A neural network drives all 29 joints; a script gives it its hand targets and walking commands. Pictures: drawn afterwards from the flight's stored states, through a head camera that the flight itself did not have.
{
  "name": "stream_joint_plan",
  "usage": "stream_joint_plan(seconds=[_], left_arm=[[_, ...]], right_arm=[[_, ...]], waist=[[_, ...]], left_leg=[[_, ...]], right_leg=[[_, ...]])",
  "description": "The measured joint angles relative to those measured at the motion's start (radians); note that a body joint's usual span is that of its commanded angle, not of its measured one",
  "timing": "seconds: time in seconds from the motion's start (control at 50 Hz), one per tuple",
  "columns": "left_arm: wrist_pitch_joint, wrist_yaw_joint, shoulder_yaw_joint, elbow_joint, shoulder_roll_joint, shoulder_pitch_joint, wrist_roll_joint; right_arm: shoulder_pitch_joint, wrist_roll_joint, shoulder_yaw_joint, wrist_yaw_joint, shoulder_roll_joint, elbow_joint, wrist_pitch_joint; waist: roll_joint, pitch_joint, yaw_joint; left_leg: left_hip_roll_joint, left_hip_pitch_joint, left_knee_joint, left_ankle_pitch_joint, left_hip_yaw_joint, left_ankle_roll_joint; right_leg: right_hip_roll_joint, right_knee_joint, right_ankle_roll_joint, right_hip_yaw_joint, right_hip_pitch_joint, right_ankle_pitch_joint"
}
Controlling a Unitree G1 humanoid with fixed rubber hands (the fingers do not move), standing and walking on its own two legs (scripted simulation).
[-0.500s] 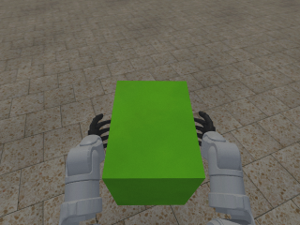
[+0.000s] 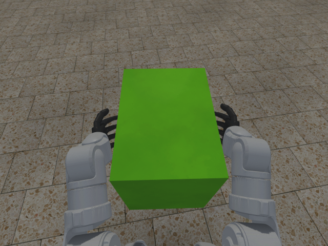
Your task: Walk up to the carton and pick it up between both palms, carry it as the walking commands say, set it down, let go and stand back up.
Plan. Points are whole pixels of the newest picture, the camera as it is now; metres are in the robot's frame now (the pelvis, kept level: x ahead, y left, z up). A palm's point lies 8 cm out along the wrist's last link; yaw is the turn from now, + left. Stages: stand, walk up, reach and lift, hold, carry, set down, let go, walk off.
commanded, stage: carry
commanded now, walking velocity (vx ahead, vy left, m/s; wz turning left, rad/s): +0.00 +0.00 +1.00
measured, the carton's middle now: (165, 141) +0.36 -0.01 +0.04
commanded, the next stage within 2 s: none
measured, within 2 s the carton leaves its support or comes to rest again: neither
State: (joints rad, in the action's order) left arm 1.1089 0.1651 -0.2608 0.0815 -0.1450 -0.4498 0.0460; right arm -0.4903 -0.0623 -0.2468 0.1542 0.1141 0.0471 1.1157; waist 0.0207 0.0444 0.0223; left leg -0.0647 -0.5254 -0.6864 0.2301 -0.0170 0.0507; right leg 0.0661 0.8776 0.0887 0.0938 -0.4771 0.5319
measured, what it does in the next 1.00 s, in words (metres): steps on the spot, turning left: left foot, then right foot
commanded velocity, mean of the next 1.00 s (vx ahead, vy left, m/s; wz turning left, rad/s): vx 0.00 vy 0.00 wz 1.00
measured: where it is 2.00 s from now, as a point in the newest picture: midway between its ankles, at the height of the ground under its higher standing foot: outside the picture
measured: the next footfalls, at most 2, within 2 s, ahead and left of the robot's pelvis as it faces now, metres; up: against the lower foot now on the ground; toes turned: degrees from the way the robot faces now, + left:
left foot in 0.36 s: +0.01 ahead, +0.15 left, +0.00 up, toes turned +27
right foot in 0.74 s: +0.12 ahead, -0.06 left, +0.00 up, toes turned +42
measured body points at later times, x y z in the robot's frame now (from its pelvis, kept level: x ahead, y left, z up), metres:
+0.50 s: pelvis -0.01 +0.04 +0.00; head +0.04 +0.06 +0.45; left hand +0.23 +0.33 +0.07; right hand +0.37 +0.07 +0.08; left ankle -0.03 +0.13 -0.71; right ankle +0.01 -0.12 -0.64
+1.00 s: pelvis -0.03 +0.02 +0.00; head +0.01 +0.04 +0.45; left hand +0.05 +0.39 +0.11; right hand +0.31 +0.24 +0.11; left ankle -0.11 +0.11 -0.70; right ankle +0.09 -0.08 -0.71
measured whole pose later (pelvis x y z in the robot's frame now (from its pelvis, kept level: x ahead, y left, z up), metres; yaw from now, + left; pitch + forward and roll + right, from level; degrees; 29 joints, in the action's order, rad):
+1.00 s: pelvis -0.03 +0.02 +0.00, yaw +61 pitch +5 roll +3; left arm 1.04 0.16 -0.27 0.10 -0.16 -0.49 0.06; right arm -0.56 -0.01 -0.22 0.17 0.05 0.05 1.08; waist -0.01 0.03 0.06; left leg 0.00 -0.51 -0.73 0.42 0.11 -0.06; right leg 0.28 0.72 0.09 0.23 -0.39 0.39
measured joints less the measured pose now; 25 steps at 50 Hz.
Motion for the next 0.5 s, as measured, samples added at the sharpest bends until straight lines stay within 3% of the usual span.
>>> stream_joint_plan(seconds=[0.06, 0.1, 0.16, 0.24, 0.36, 0.38, 0.42, 0.46, 0.5], left_arm=[[-0.017, 0.000, -0.005, 0.030, -0.004, 0.002, -0.021], [-0.035, -0.001, -0.001, 0.045, -0.016, 0.018, -0.025], [-0.036, -0.001, -0.003, 0.062, -0.035, 0.034, -0.017], [-0.043, -0.003, 0.002, 0.090, -0.039, 0.040, -0.011], [-0.038, 0.002, -0.010, 0.086, -0.020, -0.012, -0.008], [-0.036, 0.002, -0.013, 0.068, -0.002, -0.032, -0.012], [-0.040, -0.005, -0.003, 0.031, 0.030, -0.043, -0.025], [-0.038, -0.007, 0.001, 0.013, 0.034, -0.029, -0.030], [-0.036, -0.006, -0.002, 0.017, 0.022, -0.014, -0.032]], right_arm=[[0.014, -0.005, -0.003, 0.004, 0.017, 0.056, -0.009], [0.030, -0.001, -0.001, 0.003, 0.016, 0.085, -0.013], [0.058, 0.008, -0.002, 0.003, 0.019, 0.106, -0.015], [0.036, 0.020, 0.006, 0.004, 0.005, 0.114, -0.012], [-0.054, 0.037, 0.014, 0.010, -0.028, 0.066, -0.006], [-0.073, 0.032, 0.015, 0.012, -0.027, 0.041, -0.013], [-0.078, 0.017, 0.013, 0.015, -0.016, 0.013, -0.028], [-0.048, 0.008, 0.011, 0.017, -0.002, 0.010, -0.031], [-0.014, 0.007, 0.005, 0.017, 0.013, 0.030, -0.033]], waist=[[0.018, -0.015, -0.024], [0.047, -0.026, -0.039], [0.010, -0.030, -0.033], [-0.022, -0.055, -0.008], [-0.032, -0.042, 0.015], [-0.049, -0.042, 0.020], [-0.049, -0.045, 0.026], [-0.040, -0.054, 0.016], [-0.035, -0.066, 0.003]], left_leg=[[-0.027, -0.021, 0.022, -0.034, -0.053, -0.010], [-0.031, -0.031, 0.007, -0.012, -0.085, -0.033], [-0.007, -0.100, -0.229, 0.214, 0.025, -0.077], [0.048, -0.106, -0.342, 0.198, 0.104, -0.097], [0.051, 0.075, -0.003, 0.102, 0.132, -0.076], [0.027, 0.081, 0.015, 0.076, 0.133, -0.036], [0.007, 0.045, -0.033, 0.090, 0.104, 0.006], [0.000, 0.036, -0.032, 0.089, 0.066, 0.013], [-0.012, 0.032, -0.011, 0.069, 0.027, 0.011]], right_leg=[[-0.015, -0.127, -0.004, 0.004, 0.048, -0.033], [-0.018, -0.194, -0.053, 0.043, 0.076, -0.169], [0.045, -0.194, -0.091, 0.095, 0.093, -0.163], [0.129, -0.220, -0.069, 0.165, 0.137, -0.157], [0.241, -0.096, -0.008, 0.226, 0.120, -0.095], [0.269, -0.031, 0.004, 0.201, 0.092, -0.078], [0.222, 0.141, 0.041, 0.083, 0.017, 0.075], [0.147, 0.283, 0.054, -0.003, -0.049, 0.129], [0.096, 0.330, 0.055, -0.042, -0.098, 0.096]])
